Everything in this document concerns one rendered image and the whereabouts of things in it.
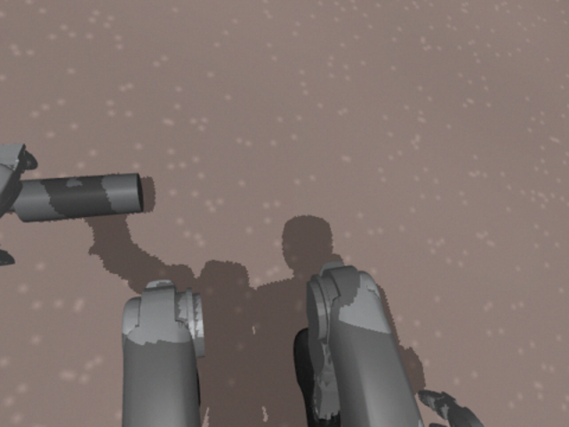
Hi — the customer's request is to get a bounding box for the right robot hand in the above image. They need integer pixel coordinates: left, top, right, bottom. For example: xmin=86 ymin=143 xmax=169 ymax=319
xmin=418 ymin=390 xmax=484 ymax=427

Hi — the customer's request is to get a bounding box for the left robot hand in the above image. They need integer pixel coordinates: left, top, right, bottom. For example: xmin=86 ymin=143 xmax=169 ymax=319
xmin=0 ymin=143 xmax=38 ymax=266

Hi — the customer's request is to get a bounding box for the right robot foot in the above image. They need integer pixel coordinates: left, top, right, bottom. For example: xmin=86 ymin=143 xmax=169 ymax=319
xmin=293 ymin=328 xmax=341 ymax=427

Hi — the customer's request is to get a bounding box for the bottle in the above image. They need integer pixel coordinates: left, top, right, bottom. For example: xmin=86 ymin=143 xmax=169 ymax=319
xmin=7 ymin=173 xmax=144 ymax=222

